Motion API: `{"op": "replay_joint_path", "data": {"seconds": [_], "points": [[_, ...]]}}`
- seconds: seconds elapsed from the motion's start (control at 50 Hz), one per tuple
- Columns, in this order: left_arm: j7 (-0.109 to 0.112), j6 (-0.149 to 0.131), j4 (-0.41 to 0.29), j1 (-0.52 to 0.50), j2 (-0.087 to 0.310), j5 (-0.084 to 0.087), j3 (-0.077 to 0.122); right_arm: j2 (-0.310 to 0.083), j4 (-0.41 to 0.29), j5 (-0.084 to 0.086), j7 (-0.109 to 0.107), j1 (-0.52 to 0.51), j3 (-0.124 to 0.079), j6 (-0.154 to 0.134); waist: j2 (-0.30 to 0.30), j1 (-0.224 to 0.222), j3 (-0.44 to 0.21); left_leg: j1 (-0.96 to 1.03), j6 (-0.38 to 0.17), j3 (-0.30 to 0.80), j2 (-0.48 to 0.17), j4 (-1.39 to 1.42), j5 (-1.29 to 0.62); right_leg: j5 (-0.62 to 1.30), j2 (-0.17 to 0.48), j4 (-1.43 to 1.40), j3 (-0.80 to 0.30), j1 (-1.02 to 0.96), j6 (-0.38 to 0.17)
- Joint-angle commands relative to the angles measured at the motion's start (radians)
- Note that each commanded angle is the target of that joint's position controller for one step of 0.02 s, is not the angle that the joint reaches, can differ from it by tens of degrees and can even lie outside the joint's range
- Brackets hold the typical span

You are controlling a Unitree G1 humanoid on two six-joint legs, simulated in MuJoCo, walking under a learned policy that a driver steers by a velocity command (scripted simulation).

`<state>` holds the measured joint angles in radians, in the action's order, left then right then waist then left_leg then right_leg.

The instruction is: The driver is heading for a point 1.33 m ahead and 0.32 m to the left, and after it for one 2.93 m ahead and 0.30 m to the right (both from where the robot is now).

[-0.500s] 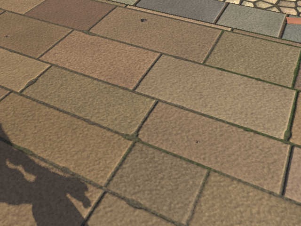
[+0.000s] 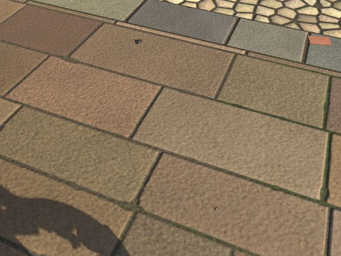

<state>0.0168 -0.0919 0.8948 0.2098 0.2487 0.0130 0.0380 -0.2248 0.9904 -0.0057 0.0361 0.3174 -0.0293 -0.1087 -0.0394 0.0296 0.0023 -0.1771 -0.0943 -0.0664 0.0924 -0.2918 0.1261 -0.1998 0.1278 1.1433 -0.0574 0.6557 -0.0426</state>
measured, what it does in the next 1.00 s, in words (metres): walks ahead, turning left: right foot, then left foot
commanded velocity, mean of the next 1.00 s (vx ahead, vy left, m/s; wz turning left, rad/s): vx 0.41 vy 0.00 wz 0.21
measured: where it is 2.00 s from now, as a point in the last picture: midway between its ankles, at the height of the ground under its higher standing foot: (155, 210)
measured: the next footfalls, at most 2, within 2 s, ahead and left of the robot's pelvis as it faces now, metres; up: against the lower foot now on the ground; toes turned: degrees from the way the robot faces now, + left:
right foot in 0.30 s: +0.34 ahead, -0.17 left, +0.00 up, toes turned -2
left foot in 0.84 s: +0.61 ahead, +0.07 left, +0.00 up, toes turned +12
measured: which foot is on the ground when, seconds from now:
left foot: down 0.00-0.32, up 0.34-0.82, down 0.84-1.00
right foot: up 0.00-0.28, down 0.30-0.86, up 0.88-1.00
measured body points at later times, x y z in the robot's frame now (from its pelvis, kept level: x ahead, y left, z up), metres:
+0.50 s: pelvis +0.28 -0.08 +0.00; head +0.29 -0.10 +0.45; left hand +0.34 +0.18 -0.12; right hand +0.36 -0.35 -0.14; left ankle +0.27 +0.08 -0.65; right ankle +0.30 -0.17 -0.74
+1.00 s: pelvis +0.49 -0.03 -0.02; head +0.54 +0.00 +0.43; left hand +0.54 +0.27 -0.14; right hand +0.70 -0.25 -0.12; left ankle +0.57 +0.06 -0.74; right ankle +0.45 -0.20 -0.64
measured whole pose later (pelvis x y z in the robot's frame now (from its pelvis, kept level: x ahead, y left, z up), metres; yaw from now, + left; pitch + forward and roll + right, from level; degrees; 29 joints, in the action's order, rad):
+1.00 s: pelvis +0.49 -0.03 -0.02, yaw +16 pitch +3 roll -1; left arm 0.04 -0.05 0.83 0.14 0.28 0.00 0.05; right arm -0.27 0.75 0.00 0.02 0.14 -0.07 -0.03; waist -0.02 0.01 0.06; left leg -0.46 -0.09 0.02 0.10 -0.48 0.07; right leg -0.47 0.02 1.25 -0.05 0.50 0.04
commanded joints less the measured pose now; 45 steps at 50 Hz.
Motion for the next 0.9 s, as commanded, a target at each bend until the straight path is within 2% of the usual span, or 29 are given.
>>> {"op": "replay_joint_path", "data": {"seconds": [0.02,0.06,0.12,0.18,0.22,0.26,0.28,0.3,0.32,0.34,0.36,0.38,0.4,0.42,0.44,0.48,0.52,0.58,0.64,0.68,0.74,0.78,0.8,0.82,0.84,0.86,0.88,0.9], "points": [[0.008,0.004,-0.042,0.036,0.047,-0.013,0.014,-0.131,-0.053,0.0,-0.02,-0.038,-0.02,-0.018,0.079,-0.047,0.055,-0.102,-0.169,0.213,-0.28,0.209,-0.061,0.154,0.043,-0.132,-0.002,0.03,0.028],[0.002,-0.003,-0.066,-0.047,0.039,-0.01,0.012,-0.142,-0.047,0.008,-0.031,0.003,-0.022,-0.01,0.074,-0.018,0.052,-0.049,-0.146,0.19,-0.272,0.202,-0.081,0.251,0.029,-0.29,0.011,0.04,0.032],[-0.01,-0.009,-0.092,-0.157,0.029,-0.001,0.006,-0.164,-0.031,0.019,-0.037,0.062,-0.026,-0.002,0.081,0.024,0.057,0.012,-0.121,0.161,-0.269,0.189,-0.073,0.311,-0.011,-0.465,0.044,-0.003,0.04],[-0.028,-0.013,-0.123,-0.237,0.034,0.008,0.002,-0.168,-0.009,0.026,-0.038,0.11,-0.029,0.011,0.088,0.05,0.079,0.109,-0.117,0.171,-0.306,0.147,-0.056,0.264,-0.027,-0.556,0.046,0.004,0.033],[-0.042,-0.021,-0.141,-0.257,0.048,0.01,0.004,-0.173,-0.002,0.026,-0.04,0.118,-0.034,0.021,0.095,0.045,0.082,0.172,-0.106,0.185,-0.338,0.105,-0.067,0.19,-0.036,-0.601,0.044,-0.005,0.009],[-0.049,-0.03,-0.136,-0.2,0.075,0.009,0.015,-0.187,-0.004,0.027,-0.042,0.097,-0.04,0.031,0.113,0.001,0.052,0.199,-0.088,0.19,-0.35,0.031,-0.179,0.117,-0.063,-0.641,0.065,-0.108,-0.02],[-0.048,-0.033,-0.11,-0.104,0.103,0.007,0.031,-0.186,-0.01,0.024,-0.042,0.073,-0.038,0.037,0.114,-0.056,-0.001,0.188,-0.067,0.16,-0.318,-0.083,-0.347,0.102,-0.097,-0.665,0.094,-0.244,-0.042],[-0.041,-0.035,-0.055,0.082,0.161,0.006,0.06,-0.154,-0.021,0.014,-0.041,0.064,-0.026,0.039,0.088,-0.131,-0.12,0.106,-0.037,0.108,-0.255,-0.307,-0.421,0.12,-0.086,-0.654,0.074,-0.496,-0.079],[-0.035,-0.033,-0.024,0.256,0.267,-0.013,0.086,-0.075,-0.048,0.002,-0.037,0.124,0.002,0.027,-0.083,-0.151,-0.291,-0.227,0.026,0.028,-0.14,-0.702,-0.157,0.087,0.16,-0.654,-0.262,-0.892,-0.198],[-0.041,-0.026,-0.008,0.301,0.259,-0.008,0.083,-0.012,-0.038,0.016,-0.031,0.179,0.022,0.0,-0.278,-0.133,-0.386,-0.505,0.054,0.099,-0.021,-0.955,0.406,-0.05,0.292,-0.816,-0.657,-1.071,-0.295],[-0.042,-0.029,-0.018,0.247,0.175,-0.005,0.056,-0.133,-0.048,0.04,-0.027,0.109,-0.007,-0.02,-0.175,-0.138,-0.292,-0.601,0.03,0.196,-0.087,-1.058,0.389,-0.091,0.26,-0.842,-0.606,-0.993,-0.249],[-0.04,-0.027,-0.041,0.151,0.136,-0.005,0.042,-0.166,-0.079,0.052,-0.026,0.02,-0.015,-0.028,-0.113,-0.113,-0.18,-0.619,0.015,0.167,-0.142,-1.05,0.299,-0.017,0.228,-0.852,-0.446,-0.853,-0.211],[-0.045,-0.027,-0.055,0.069,0.111,-0.011,0.033,-0.155,-0.086,0.04,-0.031,-0.023,-0.017,-0.026,-0.025,-0.08,-0.111,-0.574,0.019,0.145,-0.187,-0.991,0.212,0.079,0.185,-0.887,-0.334,-0.707,-0.194],[-0.049,-0.03,-0.06,0.029,0.082,-0.015,0.024,-0.145,-0.087,0.026,-0.036,-0.03,-0.025,-0.014,-0.019,-0.049,-0.074,-0.522,0.022,0.146,-0.219,-0.924,0.16,0.134,0.146,-0.92,-0.256,-0.615,-0.179],[-0.053,-0.03,-0.053,0.018,0.067,-0.019,0.02,-0.121,-0.083,0.023,-0.037,-0.011,-0.025,0.001,-0.033,-0.025,-0.056,-0.468,0.027,0.144,-0.233,-0.888,0.129,0.158,0.117,-0.951,-0.205,-0.553,-0.171],[-0.05,-0.036,-0.029,0.042,0.078,-0.02,0.025,-0.083,-0.068,0.03,-0.038,0.023,-0.023,0.027,-0.033,-0.005,-0.033,-0.449,0.039,0.135,-0.234,-0.856,0.093,0.234,0.101,-0.989,-0.116,-0.51,-0.176],[-0.039,-0.039,-0.006,0.075,0.102,-0.027,0.034,-0.085,-0.085,0.031,-0.041,-0.025,-0.028,0.039,-0.016,-0.011,-0.001,-0.515,0.05,0.155,-0.232,-0.8,0.02,0.3,0.103,-1.008,-0.055,-0.517,-0.175],[-0.022,-0.033,0.014,0.107,0.107,-0.031,0.036,-0.081,-0.116,0.03,-0.039,-0.109,-0.035,0.039,-0.012,-0.031,0.021,-0.584,0.056,0.197,-0.202,-0.665,-0.113,0.319,0.101,-1.021,0.022,-0.555,-0.153],[-0.009,-0.032,0.017,0.103,0.114,-0.027,0.034,-0.072,-0.145,0.025,-0.026,-0.192,-0.033,0.035,-0.018,-0.052,0.045,-0.551,0.052,0.154,-0.183,-0.501,-0.238,0.291,0.086,-1.044,0.103,-0.558,-0.123],[0.001,-0.025,0.027,0.109,0.116,-0.026,0.032,-0.051,-0.175,0.014,-0.016,-0.258,-0.024,0.033,-0.007,-0.068,0.079,-0.516,0.049,0.104,-0.171,-0.403,-0.272,0.423,0.081,-1.017,0.164,-0.563,-0.106],[0.017,0.001,0.04,0.129,0.138,-0.015,0.035,-0.045,-0.226,0.009,0.005,-0.316,-0.021,0.035,-0.021,-0.081,0.07,-0.484,0.044,0.037,-0.146,-0.336,-0.219,0.603,0.103,-0.909,0.209,-0.638,-0.09],[0.028,0.02,0.03,0.104,0.165,-0.004,0.044,-0.073,-0.245,0.01,0.019,-0.277,-0.033,0.037,-0.05,-0.051,0.03,-0.432,0.019,0.007,-0.113,-0.317,-0.112,0.769,0.12,-0.802,0.214,-0.693,-0.072],[0.035,0.029,0.019,0.082,0.178,0.001,0.049,-0.097,-0.241,0.01,0.024,-0.219,-0.045,0.036,-0.065,-0.021,-0.007,-0.365,0.004,-0.016,-0.083,-0.312,-0.059,0.863,0.119,-0.715,0.217,-0.703,-0.059],[0.039,0.039,0.005,0.059,0.184,0.003,0.052,-0.132,-0.219,0.012,0.027,-0.113,-0.063,0.034,-0.058,0.031,-0.061,-0.248,-0.017,-0.029,-0.047,-0.26,-0.065,0.891,0.1,-0.572,0.225,-0.694,-0.038],[0.038,0.042,-0.009,0.055,0.183,0.004,0.051,-0.188,-0.196,0.011,0.017,-0.007,-0.09,0.031,-0.01,0.083,-0.121,-0.075,-0.05,0.002,-0.033,-0.154,-0.214,0.764,0.038,-0.36,0.242,-0.628,0.007],[0.03,0.03,-0.046,0.09,0.129,-0.035,0.03,-0.286,-0.199,0.001,-0.011,0.053,-0.111,0.039,0.178,0.067,-0.235,0.214,-0.128,0.278,-0.246,-0.226,-0.656,0.203,-0.047,-0.024,0.244,-0.36,0.064],[0.008,0.007,-0.064,0.222,0.028,-0.042,-0.004,-0.336,-0.245,-0.02,-0.015,0.005,-0.107,0.038,0.322,-0.032,-0.419,0.51,-0.381,0.741,-0.503,-0.209,-0.924,-0.528,-0.234,0.323,0.08,-0.04,0.109],[-0.008,-0.008,-0.059,0.169,0.128,-0.02,0.019,-0.268,-0.266,-0.011,-0.012,0.004,-0.097,0.051,0.154,0.034,-0.488,0.462,-0.351,0.677,-0.455,-0.158,-0.752,-0.466,-0.169,0.37,-0.076,-0.018,0.085]]}}
Keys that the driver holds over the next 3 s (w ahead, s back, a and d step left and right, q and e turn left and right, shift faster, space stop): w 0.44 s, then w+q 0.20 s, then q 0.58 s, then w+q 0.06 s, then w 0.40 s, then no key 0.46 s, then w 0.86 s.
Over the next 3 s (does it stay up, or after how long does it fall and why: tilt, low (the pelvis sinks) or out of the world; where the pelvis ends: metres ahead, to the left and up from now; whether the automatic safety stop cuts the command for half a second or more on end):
stays up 1.03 0.25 -0.02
